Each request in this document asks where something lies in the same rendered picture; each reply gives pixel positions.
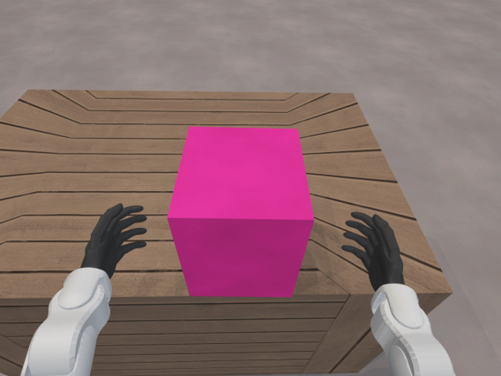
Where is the robot left hand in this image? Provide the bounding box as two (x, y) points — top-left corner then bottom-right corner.
(81, 203), (147, 278)

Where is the robot right forearm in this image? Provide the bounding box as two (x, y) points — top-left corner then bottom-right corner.
(370, 284), (456, 376)

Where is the carton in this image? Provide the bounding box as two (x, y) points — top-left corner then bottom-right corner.
(167, 127), (314, 297)

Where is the robot left forearm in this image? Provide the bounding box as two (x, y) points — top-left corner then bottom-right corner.
(20, 267), (112, 376)

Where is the robot right hand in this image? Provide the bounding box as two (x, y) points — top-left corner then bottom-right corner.
(341, 211), (405, 291)

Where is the pedestal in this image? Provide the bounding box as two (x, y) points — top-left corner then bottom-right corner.
(0, 89), (453, 376)

